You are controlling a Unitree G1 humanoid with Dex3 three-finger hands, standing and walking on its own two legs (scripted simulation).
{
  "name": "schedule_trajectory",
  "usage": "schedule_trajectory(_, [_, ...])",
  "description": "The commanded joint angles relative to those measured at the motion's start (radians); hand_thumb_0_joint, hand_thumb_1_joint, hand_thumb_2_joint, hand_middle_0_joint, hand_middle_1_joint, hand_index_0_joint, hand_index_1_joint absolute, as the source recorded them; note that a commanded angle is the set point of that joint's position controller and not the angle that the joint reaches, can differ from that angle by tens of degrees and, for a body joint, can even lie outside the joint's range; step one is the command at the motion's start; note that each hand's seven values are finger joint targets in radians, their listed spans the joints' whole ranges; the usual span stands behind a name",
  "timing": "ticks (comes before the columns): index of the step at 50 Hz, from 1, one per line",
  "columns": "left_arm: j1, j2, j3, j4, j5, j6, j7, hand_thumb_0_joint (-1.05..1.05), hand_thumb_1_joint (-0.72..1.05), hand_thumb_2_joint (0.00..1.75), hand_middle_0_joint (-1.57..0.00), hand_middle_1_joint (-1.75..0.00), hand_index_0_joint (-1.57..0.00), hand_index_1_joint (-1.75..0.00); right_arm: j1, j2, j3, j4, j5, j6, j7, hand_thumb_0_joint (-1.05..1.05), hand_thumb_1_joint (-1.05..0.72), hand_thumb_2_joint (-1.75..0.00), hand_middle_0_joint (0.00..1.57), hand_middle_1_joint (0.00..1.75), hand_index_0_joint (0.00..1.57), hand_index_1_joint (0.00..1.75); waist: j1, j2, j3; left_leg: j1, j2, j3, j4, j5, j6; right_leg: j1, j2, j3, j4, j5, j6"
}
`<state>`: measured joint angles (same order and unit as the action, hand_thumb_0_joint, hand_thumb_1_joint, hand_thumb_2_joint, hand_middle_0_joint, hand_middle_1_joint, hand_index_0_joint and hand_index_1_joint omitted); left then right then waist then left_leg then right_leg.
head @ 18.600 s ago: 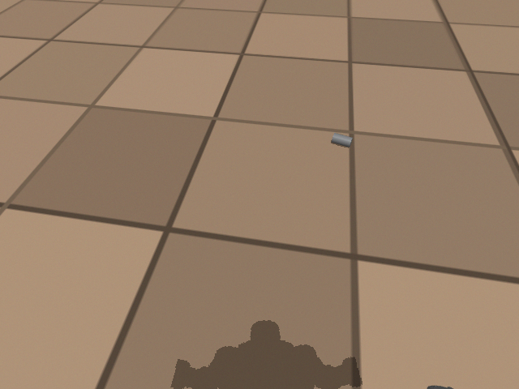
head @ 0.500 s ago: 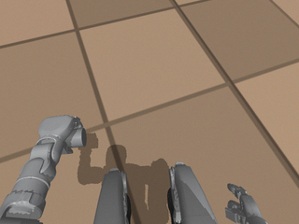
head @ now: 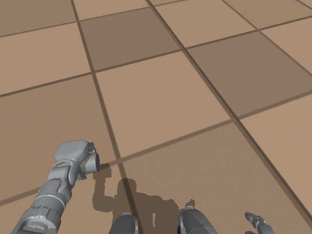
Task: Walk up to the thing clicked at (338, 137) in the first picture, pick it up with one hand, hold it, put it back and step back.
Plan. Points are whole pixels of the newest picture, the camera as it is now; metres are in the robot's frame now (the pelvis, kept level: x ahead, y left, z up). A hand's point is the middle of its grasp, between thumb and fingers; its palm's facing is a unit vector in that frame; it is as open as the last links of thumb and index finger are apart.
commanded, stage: lift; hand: left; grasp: from above
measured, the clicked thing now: (79, 164) +0.33 +0.23 -0.10
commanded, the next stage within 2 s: hold in 0.14 s
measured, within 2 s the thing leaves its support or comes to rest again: neither
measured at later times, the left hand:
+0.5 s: hand (73, 153) +0.34 +0.23 -0.03, palm faces -0.46 -0.05 -0.88, open 8.7 cm
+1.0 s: hand (72, 150) +0.33 +0.22 +0.00, palm faces -0.46 -0.05 -0.89, open 8.7 cm
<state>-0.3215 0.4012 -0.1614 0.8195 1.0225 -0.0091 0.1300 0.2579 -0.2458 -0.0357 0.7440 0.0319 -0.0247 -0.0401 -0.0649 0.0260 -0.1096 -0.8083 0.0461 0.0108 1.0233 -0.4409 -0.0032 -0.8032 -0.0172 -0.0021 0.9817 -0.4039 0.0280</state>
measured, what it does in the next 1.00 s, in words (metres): rises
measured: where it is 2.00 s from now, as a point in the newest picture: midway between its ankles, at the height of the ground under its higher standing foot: outside the picture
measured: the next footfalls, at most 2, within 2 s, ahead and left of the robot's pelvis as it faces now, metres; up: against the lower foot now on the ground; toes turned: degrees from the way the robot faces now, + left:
none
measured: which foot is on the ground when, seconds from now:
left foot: down 0.00-1.00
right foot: down 0.00-1.00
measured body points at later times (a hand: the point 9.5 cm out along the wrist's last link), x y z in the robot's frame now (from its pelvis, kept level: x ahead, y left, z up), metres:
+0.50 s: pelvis +0.03 +0.00 +0.04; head +0.06 -0.01 +0.49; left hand +0.36 +0.23 +0.02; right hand +0.13 -0.27 -0.08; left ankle +0.03 +0.12 -0.67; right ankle +0.04 -0.14 -0.67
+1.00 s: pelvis +0.03 +0.00 +0.05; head +0.05 -0.02 +0.50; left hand +0.35 +0.22 +0.05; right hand +0.14 -0.27 -0.07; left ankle +0.03 +0.12 -0.67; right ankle +0.04 -0.14 -0.67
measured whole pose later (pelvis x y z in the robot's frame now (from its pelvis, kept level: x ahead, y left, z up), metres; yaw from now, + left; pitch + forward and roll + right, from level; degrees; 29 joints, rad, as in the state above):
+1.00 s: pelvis +0.03 +0.00 +0.05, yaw -1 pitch +5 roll +0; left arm -0.25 0.40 -0.18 0.70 1.02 -0.04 0.01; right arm 0.23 -0.26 -0.05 0.70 0.05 0.05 -0.04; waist -0.02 0.04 -0.05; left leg -0.39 0.03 0.05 0.62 -0.31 -0.01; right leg -0.41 -0.02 0.02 0.61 -0.29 0.03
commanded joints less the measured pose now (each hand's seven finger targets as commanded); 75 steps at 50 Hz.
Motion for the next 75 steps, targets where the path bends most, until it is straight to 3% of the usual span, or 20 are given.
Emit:
schedule_trajectory(1, [-0.306, 0.216, 0.081, -0.17, -0.011, 0.003, 0.044, 0.0, 0.64, 0.69, -1.07, -0.46, -1.05, -0.49, 0.024, -0.154, -0.052, -0.1, 0.001, -0.022, -0.011, 0.0, -0.9, -0.9, 0.2, 0.3, 0.2, 0.3, 0.004, 0.027, -0.286, 0.284, -0.051, -0.018, -0.22, 0.201, 0.005, 0.202, 0.041, -0.007, -0.21, 0.172, -0.035])
schedule_trajectory(2, [-0.28, 0.221, 0.083, -0.167, -0.005, 0.003, 0.042, 0.0, 0.64, 0.69, -1.08, -0.46, -1.05, -0.48, 0.024, -0.15, -0.052, -0.1, 0.002, -0.019, -0.011, 0.0, -0.9, -0.9, 0.2, 0.3, 0.2, 0.3, 0.017, 0.029, -0.284, 0.297, -0.054, -0.016, -0.229, 0.224, 0.005, 0.221, 0.041, -0.001, -0.224, 0.191, -0.036])
schedule_trajectory(4, [-0.301, 0.192, 0.06, -0.179, -0.012, -0.002, 0.031, 0.0, 0.62, 0.72, -1.06, -0.48, -1.04, -0.51, 0.023, -0.145, -0.051, -0.106, 0.002, -0.013, -0.01, 0.0, -0.9, -0.9, 0.2, 0.3, 0.2, 0.3, 0.004, 0.001, -0.278, 0.315, -0.055, -0.014, -0.246, 0.243, 0.009, 0.253, 0.04, 0.003, -0.252, 0.217, -0.031])
schedule_trajectory(7, [-0.289, 0.211, 0.082, -0.189, -0.011, -0.01, 0.03, 0.0, 0.62, 0.73, -1.06, -0.48, -1.03, -0.51, 0.02, -0.149, -0.055, -0.107, 0.001, -0.011, -0.009, 0.0, -0.9, -0.9, 0.2, 0.3, 0.2, 0.3, 0.02, 0.041, -0.272, 0.355, -0.057, -0.009, -0.282, 0.249, 0.002, 0.274, 0.039, 0.003, -0.278, 0.211, -0.036])
schedule_trajectory(15, [-0.307, 0.219, 0.076, -0.215, 0.011, -0.023, 0.024, 0.0, 0.64, 0.66, -1.05, -0.48, -1.04, -0.49, 0.008, -0.156, -0.062, -0.111, 0.004, -0.003, -0.009, 0.0, -0.9, -0.9, 0.2, 0.3, 0.2, 0.3, 0.018, 0.038, -0.269, 0.448, -0.055, -0.002, -0.344, 0.31, -0.002, 0.332, 0.042, -0.002, -0.331, 0.257, -0.039])
schedule_trajectory(20, [-0.297, 0.204, 0.07, -0.215, -0.003, -0.024, 0.01, 0.0, 0.63, 0.69, -1.04, -0.49, -1.03, -0.5, 0.001, -0.159, -0.067, -0.106, 0.006, 0.003, -0.009, 0.0, -0.89, -0.9, 0.2, 0.3, 0.2, 0.3, 0.02, 0.008, -0.259, 0.49, -0.055, 0.0, -0.365, 0.381, -0.002, 0.374, 0.043, -0.004, -0.355, 0.318, -0.035])
schedule_trajectory(24, [-0.289, 0.195, 0.06, -0.214, 0.002, -0.023, -0.007, 0.0, 0.63, 0.71, -1.06, -0.47, -1.04, -0.49, -0.004, -0.153, -0.065, -0.112, 0.006, 0.01, -0.007, 0.0, -0.89, -0.9, 0.2, 0.3, 0.2, 0.3, 0.023, 0.011, -0.238, 0.502, -0.057, 0.004, -0.386, 0.401, -0.001, 0.391, 0.045, -0.003, -0.371, 0.337, -0.036])
schedule_trajectory(31, [-0.28, 0.218, 0.081, -0.257, -0.006, -0.028, -0.04, 0.0, 0.63, 0.7, -1.06, -0.46, -1.04, -0.48, -0.019, -0.159, -0.067, -0.137, 0.008, 0.022, -0.006, 0.0, -0.89, -0.9, 0.2, 0.3, 0.2, 0.3, 0.032, 0.022, -0.242, 0.525, -0.061, 0.013, -0.413, 0.412, 0.002, 0.438, 0.043, 0.002, -0.396, 0.352, -0.036])
schedule_trajectory(33, [-0.291, 0.211, 0.067, -0.28, -0.001, -0.027, -0.048, 0.0, 0.64, 0.69, -1.06, -0.47, -1.05, -0.48, -0.028, -0.155, -0.064, -0.147, 0.011, 0.025, -0.007, 0.0, -0.89, -0.9, 0.2, 0.3, 0.2, 0.3, 0.034, 0.021, -0.227, 0.529, -0.058, 0.009, -0.42, 0.42, 0.001, 0.434, 0.045, 0.001, -0.398, 0.356, -0.036])
schedule_trajectory(37, [-0.291, 0.227, 0.087, -0.315, -0.004, -0.035, -0.058, 0.0, 0.64, 0.69, -1.05, -0.47, -1.04, -0.49, -0.033, -0.158, -0.065, -0.158, 0.012, 0.031, -0.007, 0.0, -0.89, -0.9, 0.2, 0.3, 0.2, 0.3, 0.038, 0.026, -0.229, 0.542, -0.061, 0.015, -0.438, 0.398, 0.003, 0.45, 0.044, 0.004, -0.414, 0.34, -0.037])
schedule_trajectory(45, [-0.267, 0.224, 0.086, -0.328, -0.004, -0.031, -0.072, 0.0, 0.64, 0.73, -1.08, -0.45, -1.06, -0.48, -0.05, -0.155, -0.063, -0.168, 0.016, 0.038, -0.012, 0.0, -0.9, -0.9, 0.2, 0.3, 0.2, 0.3, 0.044, 0.006, -0.217, 0.56, -0.061, 0.022, -0.455, 0.423, 0.011, 0.483, 0.042, 0.007, -0.434, 0.371, -0.033])
schedule_trajectory(50, [-0.24, 0.217, 0.081, -0.316, -0.009, -0.033, -0.087, 0.0, 0.65, 0.72, -1.09, -0.44, -1.06, -0.47, -0.062, -0.153, -0.059, -0.176, 0.019, 0.044, -0.014, 0.0, -0.9, -0.9, 0.2, 0.3, 0.2, 0.3, 0.047, -0.018, -0.175, 0.553, -0.062, 0.021, -0.481, 0.385, 0.015, 0.49, 0.04, 0.006, -0.459, 0.335, -0.031])
schedule_trajectory(52, [-0.262, 0.229, 0.089, -0.349, -0.008, -0.038, -0.093, 0.0, 0.65, 0.7, -1.08, -0.44, -1.06, -0.47, -0.062, -0.152, -0.06, -0.177, 0.019, 0.046, -0.014, 0.0, -0.9, -0.9, 0.2, 0.3, 0.2, 0.3, 0.051, 0.005, -0.211, 0.578, -0.06, 0.021, -0.483, 0.412, 0.013, 0.507, 0.041, 0.006, -0.454, 0.354, -0.034])
schedule_trajectory(56, [-0.266, 0.23, 0.086, -0.361, -0.012, -0.039, -0.1, 0.0, 0.65, 0.72, -1.08, -0.45, -1.06, -0.48, -0.08, -0.149, -0.055, -0.185, 0.023, 0.049, -0.019, 0.0, -0.9, -0.9, 0.2, 0.3, 0.2, 0.3, 0.048, -0.002, -0.196, 0.589, -0.065, 0.029, -0.493, 0.404, 0.019, 0.509, 0.035, 0.013, -0.472, 0.36, -0.028])
schedule_trajectory(66, [-0.248, 0.219, 0.082, -0.365, -0.017, -0.038, -0.108, 0.0, 0.65, 0.71, -1.07, -0.48, -1.05, -0.49, -0.108, -0.149, -0.051, -0.198, 0.026, 0.049, -0.019, 0.0, -0.9, -0.9, 0.2, 0.3, 0.2, 0.3, 0.06, 0.015, -0.146, 0.599, -0.056, 0.022, -0.543, 0.322, 0.011, 0.511, 0.041, 0.003, -0.507, 0.26, -0.038])
schedule_trajectory(69, [-0.291, 0.227, 0.077, -0.392, -0.022, -0.039, -0.114, 0.0, 0.67, 0.7, -1.09, -0.48, -1.07, -0.49, -0.115, -0.151, -0.048, -0.2, 0.027, 0.048, -0.022, 0.0, -0.9, -0.9, 0.2, 0.3, 0.2, 0.3, 0.051, 0.017, -0.158, 0.617, -0.052, 0.018, -0.549, 0.334, 0.012, 0.515, 0.044, 0.003, -0.51, 0.275, -0.037])
schedule_trajectory(72, [-0.256, 0.22, 0.081, -0.386, -0.033, -0.038, -0.121, 0.0, 0.68, 0.68, -1.08, -0.49, -1.07, -0.5, -0.125, -0.145, -0.045, -0.204, 0.029, 0.045, -0.024, 0.0, -0.9, -0.9, 0.2, 0.3, 0.2, 0.3, 0.063, 0.003, -0.136, 0.601, -0.057, 0.022, -0.558, 0.303, 0.015, 0.521, 0.04, 0.005, -0.527, 0.245, -0.035])
schedule_trajectory(74, [-0.255, 0.227, 0.082, -0.393, -0.03, -0.041, -0.128, 0.0, 0.66, 0.69, -1.06, -0.49, -1.06, -0.5, -0.127, -0.146, -0.043, -0.205, 0.027, 0.044, -0.025, 0.0, -0.9, -0.9, 0.2, 0.3, 0.2, 0.3, 0.055, -0.003, -0.144, 0.615, -0.057, 0.021, -0.562, 0.309, 0.016, 0.527, 0.038, 0.008, -0.528, 0.252, -0.035])
schedule_trajectory(75, [-0.262, 0.24, 0.087, -0.407, -0.022, -0.042, -0.131, 0.0, 0.66, 0.68, -1.08, -0.47, -1.07, -0.48, -0.134, -0.143, -0.042, -0.208, 0.029, 0.045, -0.027, 0.0, -0.9, -0.9, 0.2, 0.3, 0.2, 0.3, 0.065, 0.006, -0.15, 0.618, -0.061, 0.025, -0.56, 0.323, 0.017, 0.532, 0.035, 0.01, -0.529, 0.265, -0.034])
